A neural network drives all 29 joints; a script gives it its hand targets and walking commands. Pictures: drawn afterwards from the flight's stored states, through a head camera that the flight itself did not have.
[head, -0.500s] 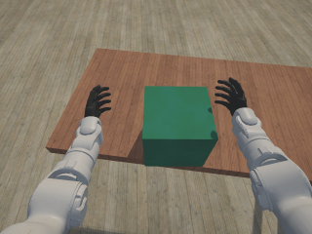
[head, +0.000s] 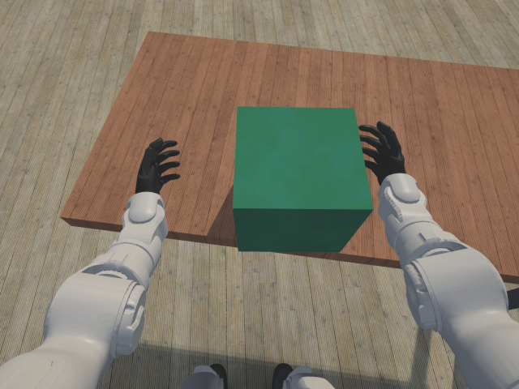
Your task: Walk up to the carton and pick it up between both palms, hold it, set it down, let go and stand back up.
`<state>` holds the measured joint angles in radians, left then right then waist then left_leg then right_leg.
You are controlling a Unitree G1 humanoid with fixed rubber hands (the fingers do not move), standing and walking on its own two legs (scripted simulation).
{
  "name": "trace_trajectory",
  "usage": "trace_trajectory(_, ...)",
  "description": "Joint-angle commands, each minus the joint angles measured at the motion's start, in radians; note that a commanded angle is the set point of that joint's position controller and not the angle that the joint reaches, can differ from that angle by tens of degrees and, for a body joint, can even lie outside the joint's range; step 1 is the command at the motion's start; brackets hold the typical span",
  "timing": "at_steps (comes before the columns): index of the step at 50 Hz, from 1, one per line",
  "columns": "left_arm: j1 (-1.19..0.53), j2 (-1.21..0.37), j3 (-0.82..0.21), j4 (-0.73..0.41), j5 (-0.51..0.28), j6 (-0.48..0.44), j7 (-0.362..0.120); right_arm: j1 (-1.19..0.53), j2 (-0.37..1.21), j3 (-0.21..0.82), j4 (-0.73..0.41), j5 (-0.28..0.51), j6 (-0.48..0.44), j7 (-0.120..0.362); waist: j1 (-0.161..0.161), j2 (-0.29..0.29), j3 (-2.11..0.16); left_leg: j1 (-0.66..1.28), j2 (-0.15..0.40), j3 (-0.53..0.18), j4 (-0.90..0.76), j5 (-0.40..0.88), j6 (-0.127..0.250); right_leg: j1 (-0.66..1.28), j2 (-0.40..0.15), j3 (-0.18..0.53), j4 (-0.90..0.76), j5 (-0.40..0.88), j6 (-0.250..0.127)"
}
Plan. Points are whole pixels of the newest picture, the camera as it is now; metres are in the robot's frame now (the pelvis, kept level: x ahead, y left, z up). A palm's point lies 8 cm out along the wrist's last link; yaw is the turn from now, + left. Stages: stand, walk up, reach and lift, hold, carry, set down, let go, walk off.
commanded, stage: reach and lift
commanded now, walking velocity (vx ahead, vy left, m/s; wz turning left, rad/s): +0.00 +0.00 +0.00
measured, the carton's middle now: (292, 184) +0.46 -0.06 -0.06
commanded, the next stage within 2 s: none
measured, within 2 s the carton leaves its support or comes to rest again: neither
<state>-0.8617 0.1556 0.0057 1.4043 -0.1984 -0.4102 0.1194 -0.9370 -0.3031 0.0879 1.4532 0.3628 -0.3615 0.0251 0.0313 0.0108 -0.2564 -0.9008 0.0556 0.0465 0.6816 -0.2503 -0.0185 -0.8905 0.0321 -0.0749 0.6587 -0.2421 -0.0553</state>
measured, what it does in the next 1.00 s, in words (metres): stands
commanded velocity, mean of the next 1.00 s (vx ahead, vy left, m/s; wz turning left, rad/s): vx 0.00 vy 0.00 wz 0.00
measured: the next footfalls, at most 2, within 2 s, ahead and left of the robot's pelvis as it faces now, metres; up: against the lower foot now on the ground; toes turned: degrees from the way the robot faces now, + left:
none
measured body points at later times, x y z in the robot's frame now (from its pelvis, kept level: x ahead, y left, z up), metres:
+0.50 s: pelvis +0.00 +0.00 -0.04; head +0.14 -0.03 +0.39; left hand +0.44 +0.16 -0.04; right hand +0.47 -0.20 -0.03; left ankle +0.02 +0.13 -0.71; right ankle +0.02 -0.08 -0.71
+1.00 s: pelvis +0.00 +0.00 -0.02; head +0.14 -0.02 +0.41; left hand +0.42 +0.14 -0.04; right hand +0.44 -0.16 -0.03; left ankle +0.02 +0.13 -0.71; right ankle +0.02 -0.08 -0.71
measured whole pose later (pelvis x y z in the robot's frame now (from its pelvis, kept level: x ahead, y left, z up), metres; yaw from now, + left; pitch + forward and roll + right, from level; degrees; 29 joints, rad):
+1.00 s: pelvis +0.00 +0.00 -0.02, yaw +0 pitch +26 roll +0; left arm -0.80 -0.02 0.44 1.30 0.19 -0.56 0.15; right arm -0.92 -0.09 -0.46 1.41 -0.30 -0.54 -0.11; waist 0.02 0.05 -0.18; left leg -0.97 0.05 0.05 0.85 -0.34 -0.01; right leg -0.98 0.02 -0.06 0.86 -0.34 -0.06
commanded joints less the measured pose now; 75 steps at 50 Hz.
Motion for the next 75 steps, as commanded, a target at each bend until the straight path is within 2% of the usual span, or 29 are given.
trace_trajectory(1, -0.531, 0.097, -0.011, -0.252, -0.033, -0.114, 0.016, -0.473, -0.149, -0.064, -0.239, -0.062, -0.096, -0.009, -0.030, 0.003, -0.880, 0.362, -0.032, -0.002, 0.096, 0.347, -0.059, 0.227, 0.006, 0.028, 0.045, 0.349, 0.068)
trace_trajectory(5, -0.482, 0.112, 0.033, -0.204, -0.015, -0.148, 0.007, -0.465, -0.121, -0.041, -0.220, -0.065, -0.131, -0.026, -0.017, -0.040, -0.944, 0.243, -0.049, 0.010, 0.173, 0.389, -0.045, 0.287, 0.007, 0.051, 0.131, 0.461, 0.089)
trace_trajectory(8, -0.449, 0.123, 0.073, -0.150, 0.004, -0.168, 0.001, -0.477, -0.115, -0.004, -0.214, -0.043, -0.160, -0.035, 0.006, -0.077, -0.933, 0.141, -0.057, 0.021, 0.201, 0.366, -0.032, 0.332, 0.005, 0.070, 0.185, 0.491, 0.104)
trace_trajectory(11, -0.426, 0.118, 0.097, -0.143, 0.012, -0.171, 0.002, -0.491, -0.114, 0.027, -0.226, -0.025, -0.176, -0.041, 0.025, -0.104, -0.931, 0.101, -0.060, 0.030, 0.221, 0.356, -0.026, 0.356, 0.011, 0.078, 0.214, 0.505, 0.109)
trace_trajectory(15, -0.395, 0.094, 0.110, -0.177, 0.018, -0.154, -0.003, -0.490, -0.100, 0.049, -0.225, -0.018, -0.178, -0.054, 0.020, -0.127, -0.918, 0.084, -0.064, 0.028, 0.245, 0.375, -0.024, 0.380, 0.020, 0.087, 0.225, 0.560, 0.109)
trace_trajectory(18, -0.390, 0.083, 0.116, -0.188, 0.023, -0.151, -0.010, -0.489, -0.076, 0.056, -0.206, -0.023, -0.175, -0.061, 0.015, -0.130, -0.882, 0.057, -0.065, 0.026, 0.256, 0.366, -0.021, 0.370, 0.016, 0.096, 0.230, 0.564, 0.108)
trace_trajectory(25, -0.412, 0.029, 0.105, -0.232, 0.033, -0.164, -0.008, -0.506, 0.008, 0.040, -0.195, -0.049, -0.166, -0.063, 0.009, -0.093, -0.867, 0.069, -0.064, 0.016, 0.279, 0.364, -0.023, 0.309, 0.009, 0.091, 0.231, 0.519, 0.095)
trace_trajectory(30, -0.448, -0.077, 0.138, -0.222, 0.096, -0.182, -0.017, -0.528, 0.159, -0.005, -0.194, -0.154, -0.152, -0.056, 0.011, -0.090, -0.847, 0.056, -0.065, 0.012, 0.287, 0.316, -0.007, 0.294, -0.008, 0.083, 0.236, 0.447, 0.093)
trace_trajectory(33, -0.464, -0.114, 0.216, -0.225, 0.186, -0.183, -0.010, -0.524, 0.229, -0.065, -0.183, -0.254, -0.159, -0.067, 0.019, -0.100, -0.827, 0.034, -0.071, 0.027, 0.274, 0.274, 0.002, 0.341, -0.016, 0.092, 0.241, 0.422, 0.102)
trace_trajectory(35, -0.456, -0.089, 0.300, -0.253, 0.258, -0.169, 0.017, -0.511, 0.213, -0.126, -0.183, -0.298, -0.166, -0.094, 0.028, -0.103, -0.819, 0.028, -0.077, 0.044, 0.261, 0.257, 0.004, 0.390, -0.013, 0.107, 0.244, 0.416, 0.106)
trace_trajectory(36, -0.471, -0.154, 0.299, -0.275, 0.292, -0.163, 0.023, -0.528, 0.297, -0.138, -0.194, -0.337, -0.161, -0.103, 0.035, -0.097, -0.793, 0.031, -0.075, 0.048, 0.249, 0.259, 0.009, 0.413, -0.007, 0.104, 0.242, 0.433, 0.106)
trace_trajectory(38, -0.505, -0.286, 0.245, -0.255, 0.320, -0.155, -0.007, -0.530, 0.438, -0.167, -0.192, -0.443, -0.158, -0.085, 0.024, -0.084, -0.760, 0.042, -0.074, 0.048, 0.231, 0.252, 0.004, 0.432, -0.006, 0.083, 0.212, 0.455, 0.092)
trace_trajectory(41, -0.535, -0.524, 0.208, -0.236, 0.428, -0.148, -0.070, -0.504, 0.669, -0.251, -0.158, -0.656, -0.184, -0.024, -0.001, -0.062, -0.726, 0.155, -0.066, 0.051, 0.195, 0.227, -0.011, 0.359, -0.002, 0.044, 0.163, 0.402, 0.072)
trace_trajectory(42, -0.539, -0.591, 0.193, -0.220, 0.453, -0.154, -0.084, -0.493, 0.733, -0.273, -0.137, -0.704, -0.194, -0.005, -0.007, -0.057, -0.718, 0.183, -0.062, 0.049, 0.188, 0.223, -0.014, 0.353, -0.001, 0.038, 0.157, 0.395, 0.064)
trace_trajectory(44, -0.524, -0.644, 0.187, -0.190, 0.479, -0.169, -0.095, -0.468, 0.780, -0.310, -0.096, -0.761, -0.215, 0.014, -0.014, -0.057, -0.683, 0.196, -0.058, 0.045, 0.169, 0.214, -0.015, 0.366, -0.001, 0.036, 0.144, 0.393, 0.057)
trace_trajectory(47, -0.501, -0.632, 0.220, -0.186, 0.506, -0.186, -0.091, -0.444, 0.781, -0.370, -0.063, -0.829, -0.237, 0.021, -0.024, -0.068, -0.641, 0.154, -0.061, 0.049, 0.129, 0.181, -0.008, 0.409, -0.007, 0.037, 0.125, 0.397, 0.063)
trace_trajectory(51, -0.465, -0.629, 0.241, -0.191, 0.537, -0.193, -0.077, -0.402, 0.782, -0.424, -0.036, -0.880, -0.251, 0.026, -0.028, -0.061, -0.614, 0.162, -0.060, 0.052, 0.094, 0.172, -0.010, 0.427, -0.008, 0.033, 0.099, 0.386, 0.062)
trace_trajectory(56, -0.410, -0.642, 0.250, -0.202, 0.566, -0.195, -0.058, -0.358, 0.780, -0.451, -0.024, -0.905, -0.262, 0.030, -0.028, -0.040, -0.607, 0.207, -0.055, 0.049, 0.074, 0.218, -0.020, 0.423, -0.004, 0.020, 0.075, 0.408, 0.057)
trace_trajectory(66, -0.328, -0.681, 0.245, -0.224, 0.602, -0.201, -0.048, -0.305, 0.797, -0.446, -0.018, -0.916, -0.286, 0.034, -0.035, -0.038, -0.572, 0.234, -0.049, 0.034, 0.047, 0.288, -0.021, 0.458, -0.005, 0.013, 0.051, 0.500, 0.057)
trace_trajectory(75, -0.300, -0.701, 0.234, -0.231, 0.608, -0.205, -0.046, -0.283, 0.813, -0.433, -0.020, -0.914, -0.297, 0.035, -0.036, -0.039, -0.566, 0.238, -0.046, 0.028, 0.032, 0.304, -0.018, 0.474, -0.007, 0.013, 0.039, 0.530, 0.056)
